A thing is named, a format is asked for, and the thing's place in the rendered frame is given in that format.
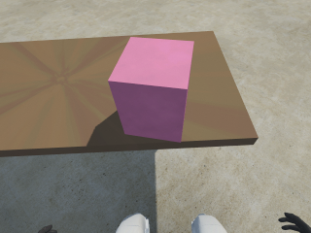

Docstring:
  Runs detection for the robot right hand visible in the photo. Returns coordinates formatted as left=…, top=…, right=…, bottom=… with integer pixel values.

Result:
left=278, top=212, right=311, bottom=233

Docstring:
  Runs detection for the right robot thigh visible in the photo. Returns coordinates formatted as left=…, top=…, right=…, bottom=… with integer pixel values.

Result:
left=191, top=215, right=227, bottom=233

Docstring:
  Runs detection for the table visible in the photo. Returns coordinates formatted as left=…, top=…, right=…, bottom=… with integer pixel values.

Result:
left=0, top=31, right=259, bottom=157

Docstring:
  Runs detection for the robot thigh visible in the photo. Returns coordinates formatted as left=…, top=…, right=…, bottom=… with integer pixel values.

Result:
left=116, top=214, right=150, bottom=233
left=191, top=215, right=227, bottom=233

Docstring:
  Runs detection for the carton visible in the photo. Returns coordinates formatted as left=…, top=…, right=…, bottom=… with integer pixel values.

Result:
left=108, top=37, right=194, bottom=143

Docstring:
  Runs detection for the left robot thigh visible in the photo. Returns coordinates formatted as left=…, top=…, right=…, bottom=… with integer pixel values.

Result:
left=116, top=214, right=150, bottom=233

